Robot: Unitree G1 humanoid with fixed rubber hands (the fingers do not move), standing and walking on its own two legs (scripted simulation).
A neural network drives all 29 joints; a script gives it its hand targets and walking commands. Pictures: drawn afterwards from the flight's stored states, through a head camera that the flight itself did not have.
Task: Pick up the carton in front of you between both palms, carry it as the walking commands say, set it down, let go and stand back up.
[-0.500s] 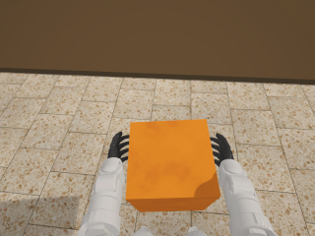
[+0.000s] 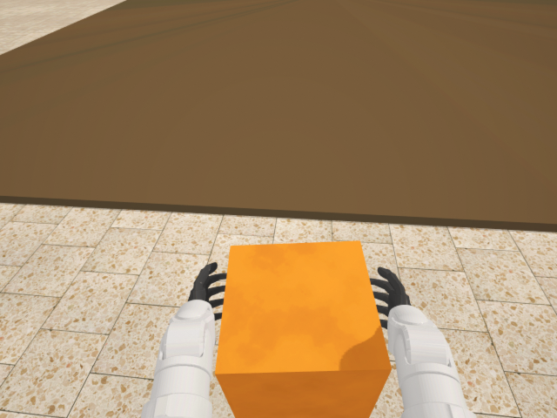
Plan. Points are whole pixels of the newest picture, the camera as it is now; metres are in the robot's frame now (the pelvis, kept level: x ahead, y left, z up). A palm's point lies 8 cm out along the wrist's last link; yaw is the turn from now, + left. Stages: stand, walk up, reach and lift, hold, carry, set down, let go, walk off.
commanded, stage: reach and lift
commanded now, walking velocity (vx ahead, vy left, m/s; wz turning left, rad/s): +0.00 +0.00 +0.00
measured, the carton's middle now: (298, 338) +0.29 +0.00 -0.05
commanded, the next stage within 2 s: hold in 0.90 s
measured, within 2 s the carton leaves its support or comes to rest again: neither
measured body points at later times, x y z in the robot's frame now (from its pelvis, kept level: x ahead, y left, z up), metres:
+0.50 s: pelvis +0.00 +0.00 +0.00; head -0.03 +0.00 +0.45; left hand +0.31 +0.15 +0.03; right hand +0.30 -0.15 +0.02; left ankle +0.01 +0.13 -0.74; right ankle +0.01 -0.13 -0.74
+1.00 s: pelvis +0.01 +0.00 +0.01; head -0.03 +0.00 +0.45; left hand +0.31 +0.15 +0.05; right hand +0.30 -0.15 +0.04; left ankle +0.01 +0.13 -0.74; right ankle +0.01 -0.13 -0.74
